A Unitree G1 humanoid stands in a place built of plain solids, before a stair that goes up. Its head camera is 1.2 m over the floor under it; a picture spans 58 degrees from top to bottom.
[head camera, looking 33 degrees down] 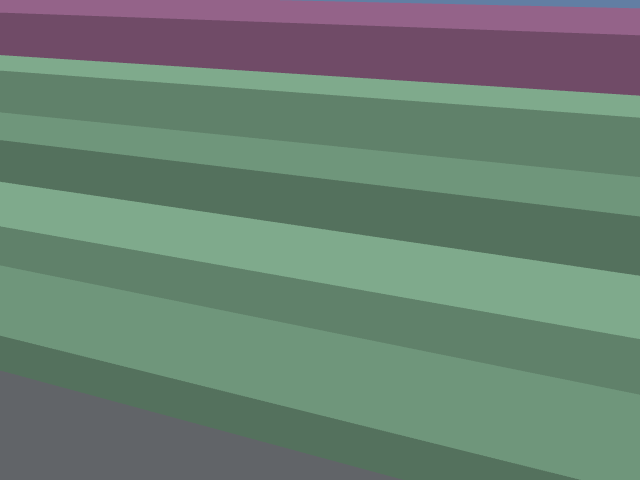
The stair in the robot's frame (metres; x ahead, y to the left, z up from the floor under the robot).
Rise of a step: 0.20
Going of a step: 0.30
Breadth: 5.76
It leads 16 degrees to the right of straight ahead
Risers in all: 5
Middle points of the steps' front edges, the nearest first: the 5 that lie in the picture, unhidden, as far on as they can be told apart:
0.58 -0.43 0.20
0.87 -0.51 0.39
1.15 -0.59 0.59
1.44 -0.67 0.78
1.73 -0.75 0.98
